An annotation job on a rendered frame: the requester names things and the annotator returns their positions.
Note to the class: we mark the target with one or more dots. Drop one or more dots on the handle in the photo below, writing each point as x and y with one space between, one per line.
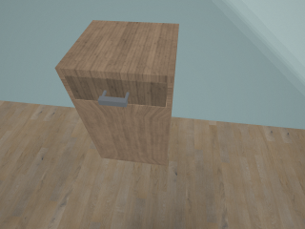
113 101

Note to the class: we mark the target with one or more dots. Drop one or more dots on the drawer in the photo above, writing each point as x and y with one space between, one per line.
148 93

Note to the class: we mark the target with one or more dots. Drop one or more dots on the cabinet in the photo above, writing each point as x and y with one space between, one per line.
141 51

